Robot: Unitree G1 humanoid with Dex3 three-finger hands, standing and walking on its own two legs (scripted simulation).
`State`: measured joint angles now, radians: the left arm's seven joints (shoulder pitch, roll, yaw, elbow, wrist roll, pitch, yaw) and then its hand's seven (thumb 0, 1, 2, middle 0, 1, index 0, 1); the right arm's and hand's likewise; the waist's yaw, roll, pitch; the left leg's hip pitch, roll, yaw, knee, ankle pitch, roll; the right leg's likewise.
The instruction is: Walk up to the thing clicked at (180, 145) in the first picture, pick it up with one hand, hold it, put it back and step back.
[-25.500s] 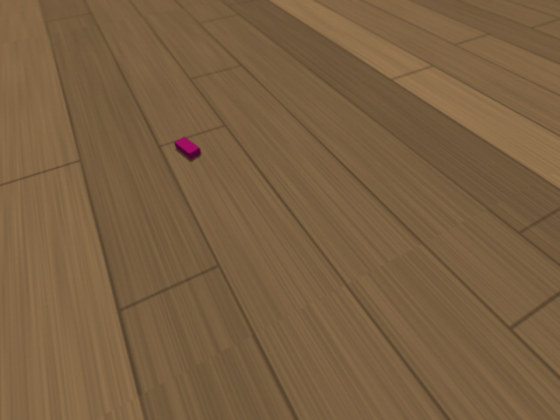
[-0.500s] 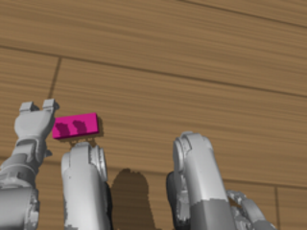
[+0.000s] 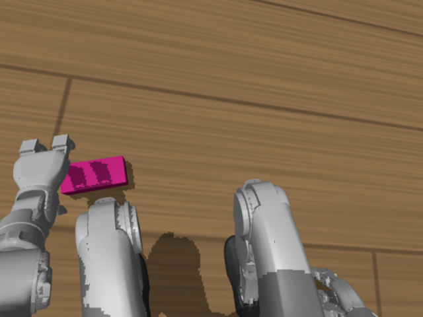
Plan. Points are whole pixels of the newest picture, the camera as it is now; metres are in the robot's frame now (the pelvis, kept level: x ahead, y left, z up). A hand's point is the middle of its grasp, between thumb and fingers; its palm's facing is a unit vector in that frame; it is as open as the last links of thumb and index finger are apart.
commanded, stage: rise first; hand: left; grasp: from above
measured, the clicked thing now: (95, 175) +0.42 +0.23 -0.30
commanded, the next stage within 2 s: approach in 1.42 s
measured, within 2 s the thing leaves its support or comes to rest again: neither
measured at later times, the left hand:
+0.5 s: hand (58, 179) +0.39 +0.27 -0.18, palm faces -0.44 -0.08 -0.89, open 14.2 cm
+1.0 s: hand (60, 179) +0.39 +0.27 -0.18, palm faces -0.44 -0.08 -0.89, open 14.3 cm
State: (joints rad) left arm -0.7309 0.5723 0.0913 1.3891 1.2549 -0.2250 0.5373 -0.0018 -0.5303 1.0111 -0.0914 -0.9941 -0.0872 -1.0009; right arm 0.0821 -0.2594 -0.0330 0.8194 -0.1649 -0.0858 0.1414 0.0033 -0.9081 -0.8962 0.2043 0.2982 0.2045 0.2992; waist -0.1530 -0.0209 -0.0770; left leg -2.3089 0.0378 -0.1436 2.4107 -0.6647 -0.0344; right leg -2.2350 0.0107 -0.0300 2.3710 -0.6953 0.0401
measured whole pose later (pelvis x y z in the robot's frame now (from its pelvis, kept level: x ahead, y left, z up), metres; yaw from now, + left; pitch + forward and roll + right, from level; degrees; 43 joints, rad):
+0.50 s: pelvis +0.00 +0.00 +0.00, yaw +0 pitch +32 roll -5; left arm -0.75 0.57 0.08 1.40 1.24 -0.20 0.53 0.00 -0.56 1.05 -0.10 -0.97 -0.08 -0.99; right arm 0.10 -0.26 -0.03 0.83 -0.17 -0.10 0.16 0.00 -0.91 -0.90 0.20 0.30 0.20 0.30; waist -0.16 -0.01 -0.08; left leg -2.32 0.04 -0.15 2.42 -0.67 -0.03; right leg -2.24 0.01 -0.03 2.37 -0.70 0.04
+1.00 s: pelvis +0.00 +0.00 +0.00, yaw +0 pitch +32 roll -5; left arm -0.77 0.57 0.08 1.43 1.25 -0.21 0.54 0.00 -0.57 1.05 -0.10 -0.97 -0.08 -1.00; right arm 0.09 -0.27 -0.02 0.83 -0.17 -0.11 0.17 0.00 -0.91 -0.90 0.20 0.30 0.20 0.30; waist -0.16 -0.01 -0.08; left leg -2.31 0.03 -0.15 2.41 -0.66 -0.04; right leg -2.24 0.01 -0.04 2.37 -0.69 0.04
